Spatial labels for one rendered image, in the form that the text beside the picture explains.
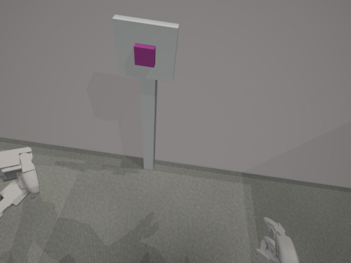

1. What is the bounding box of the left robot hand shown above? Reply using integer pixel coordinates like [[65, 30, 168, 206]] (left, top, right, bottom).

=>
[[0, 147, 39, 218]]

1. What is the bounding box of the right robot hand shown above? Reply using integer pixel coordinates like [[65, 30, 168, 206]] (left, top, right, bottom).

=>
[[257, 217, 299, 263]]

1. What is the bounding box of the button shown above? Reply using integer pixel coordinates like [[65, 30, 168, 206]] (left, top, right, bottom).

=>
[[134, 43, 156, 67]]

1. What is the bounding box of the panel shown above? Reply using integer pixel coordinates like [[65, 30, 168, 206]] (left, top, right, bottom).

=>
[[112, 15, 179, 170]]

